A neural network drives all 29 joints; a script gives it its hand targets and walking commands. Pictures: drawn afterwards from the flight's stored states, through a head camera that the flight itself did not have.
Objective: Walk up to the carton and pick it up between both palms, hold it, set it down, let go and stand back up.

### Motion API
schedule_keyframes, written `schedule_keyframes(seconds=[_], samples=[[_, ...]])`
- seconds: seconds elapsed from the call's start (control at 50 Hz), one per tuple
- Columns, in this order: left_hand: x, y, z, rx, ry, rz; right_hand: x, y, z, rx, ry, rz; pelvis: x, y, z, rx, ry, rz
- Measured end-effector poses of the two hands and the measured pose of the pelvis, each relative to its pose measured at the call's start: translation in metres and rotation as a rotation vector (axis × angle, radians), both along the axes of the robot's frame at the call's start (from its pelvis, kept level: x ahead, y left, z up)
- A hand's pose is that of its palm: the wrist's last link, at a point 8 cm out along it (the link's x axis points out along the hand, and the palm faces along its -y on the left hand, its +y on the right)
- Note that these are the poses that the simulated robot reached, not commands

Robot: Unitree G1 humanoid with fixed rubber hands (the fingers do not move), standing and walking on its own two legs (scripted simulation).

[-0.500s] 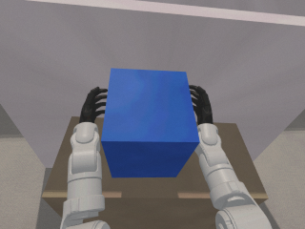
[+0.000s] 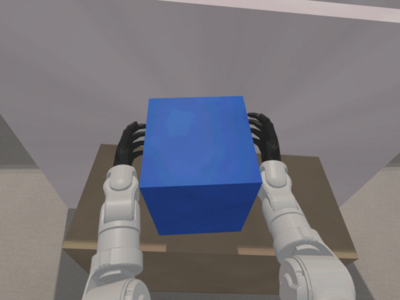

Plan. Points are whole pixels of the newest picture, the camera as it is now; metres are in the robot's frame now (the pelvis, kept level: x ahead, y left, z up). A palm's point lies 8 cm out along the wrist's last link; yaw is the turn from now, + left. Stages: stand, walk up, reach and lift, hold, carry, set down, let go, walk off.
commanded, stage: set down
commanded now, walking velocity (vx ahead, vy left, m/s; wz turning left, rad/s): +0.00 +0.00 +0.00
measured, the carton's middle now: (198, 170) +0.38 +0.04 +0.02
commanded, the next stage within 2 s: none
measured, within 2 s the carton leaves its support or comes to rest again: neither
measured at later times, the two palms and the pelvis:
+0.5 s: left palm (133, 174) +0.35 +0.18 +0.03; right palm (263, 157) +0.40 -0.10 +0.06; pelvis +0.01 -0.01 +0.00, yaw -1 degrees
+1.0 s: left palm (134, 186) +0.34 +0.19 -0.02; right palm (254, 164) +0.42 -0.09 +0.02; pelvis +0.01 +0.00 -0.01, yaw -1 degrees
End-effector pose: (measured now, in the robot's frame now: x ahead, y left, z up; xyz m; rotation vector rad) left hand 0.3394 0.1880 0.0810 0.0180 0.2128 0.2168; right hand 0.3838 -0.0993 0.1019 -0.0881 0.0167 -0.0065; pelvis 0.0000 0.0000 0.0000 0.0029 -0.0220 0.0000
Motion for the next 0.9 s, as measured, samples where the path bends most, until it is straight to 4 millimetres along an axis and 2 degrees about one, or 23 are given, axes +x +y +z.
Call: schedule_keyframes(seconds=[0.46,0.9], samples=[[0.006,-0.007,-0.049,-0.003,0.044,0.037,0.018,-0.003,-0.036,-0.017,0.057,0.046,0.008,-0.005,0.0,0.001,0.113,-0.016],[0.004,-0.002,-0.092,0.002,0.096,0.093,0.031,0.005,-0.077,-0.031,0.132,0.095,0.015,-0.001,-0.004,-0.002,0.242,-0.024]])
